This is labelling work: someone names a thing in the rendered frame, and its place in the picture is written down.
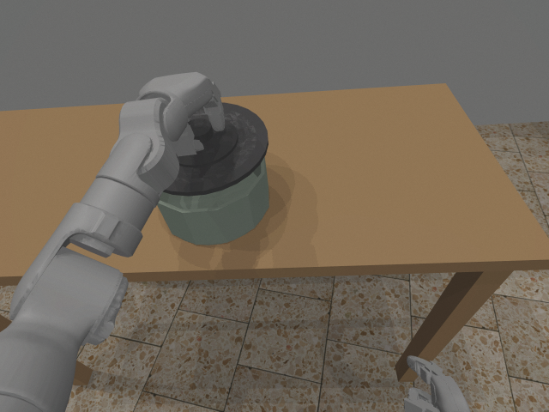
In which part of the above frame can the right robot hand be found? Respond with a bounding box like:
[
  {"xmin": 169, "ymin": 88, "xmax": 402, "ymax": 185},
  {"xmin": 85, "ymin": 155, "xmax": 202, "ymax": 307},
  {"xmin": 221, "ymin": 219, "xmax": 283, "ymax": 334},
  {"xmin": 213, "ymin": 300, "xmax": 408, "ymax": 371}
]
[{"xmin": 404, "ymin": 355, "xmax": 471, "ymax": 412}]

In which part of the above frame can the lid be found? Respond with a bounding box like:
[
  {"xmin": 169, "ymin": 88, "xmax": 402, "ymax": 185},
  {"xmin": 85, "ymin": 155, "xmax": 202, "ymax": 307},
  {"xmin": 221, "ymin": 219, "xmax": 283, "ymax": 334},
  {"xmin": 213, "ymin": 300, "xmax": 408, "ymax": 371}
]
[{"xmin": 163, "ymin": 102, "xmax": 268, "ymax": 197}]

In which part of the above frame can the knob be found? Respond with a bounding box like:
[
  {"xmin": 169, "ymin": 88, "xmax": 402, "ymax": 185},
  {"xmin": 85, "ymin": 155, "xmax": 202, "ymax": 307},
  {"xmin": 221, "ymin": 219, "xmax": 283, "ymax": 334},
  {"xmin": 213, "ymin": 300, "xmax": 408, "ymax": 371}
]
[{"xmin": 188, "ymin": 118, "xmax": 214, "ymax": 143}]

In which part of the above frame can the robot left forearm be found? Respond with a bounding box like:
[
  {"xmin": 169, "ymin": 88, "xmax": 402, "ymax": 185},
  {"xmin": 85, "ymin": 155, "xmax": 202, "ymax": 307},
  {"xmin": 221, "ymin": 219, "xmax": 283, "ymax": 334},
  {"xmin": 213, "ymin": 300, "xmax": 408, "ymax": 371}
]
[{"xmin": 9, "ymin": 88, "xmax": 188, "ymax": 320}]

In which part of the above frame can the pot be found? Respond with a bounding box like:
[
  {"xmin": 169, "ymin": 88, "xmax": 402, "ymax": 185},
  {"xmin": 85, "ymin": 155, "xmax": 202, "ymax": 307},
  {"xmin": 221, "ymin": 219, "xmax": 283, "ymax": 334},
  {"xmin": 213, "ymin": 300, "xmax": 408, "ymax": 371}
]
[{"xmin": 157, "ymin": 157, "xmax": 269, "ymax": 245}]

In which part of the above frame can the left robot hand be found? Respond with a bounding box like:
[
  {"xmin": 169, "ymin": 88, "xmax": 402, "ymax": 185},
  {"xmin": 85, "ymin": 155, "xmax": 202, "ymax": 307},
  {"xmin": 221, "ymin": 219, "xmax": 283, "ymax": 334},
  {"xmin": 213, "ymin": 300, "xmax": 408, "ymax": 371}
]
[{"xmin": 139, "ymin": 72, "xmax": 225, "ymax": 156}]

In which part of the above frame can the left robot upper arm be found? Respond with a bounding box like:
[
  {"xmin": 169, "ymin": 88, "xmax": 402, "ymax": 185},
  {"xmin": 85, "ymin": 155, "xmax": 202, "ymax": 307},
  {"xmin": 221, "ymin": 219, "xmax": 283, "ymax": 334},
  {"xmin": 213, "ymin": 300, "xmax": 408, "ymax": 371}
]
[{"xmin": 0, "ymin": 246, "xmax": 129, "ymax": 412}]

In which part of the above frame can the table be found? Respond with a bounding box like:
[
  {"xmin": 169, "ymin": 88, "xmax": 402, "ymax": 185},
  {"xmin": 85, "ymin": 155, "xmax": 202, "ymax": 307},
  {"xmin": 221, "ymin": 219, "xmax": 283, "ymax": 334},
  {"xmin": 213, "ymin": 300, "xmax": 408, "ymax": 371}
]
[{"xmin": 0, "ymin": 83, "xmax": 549, "ymax": 385}]

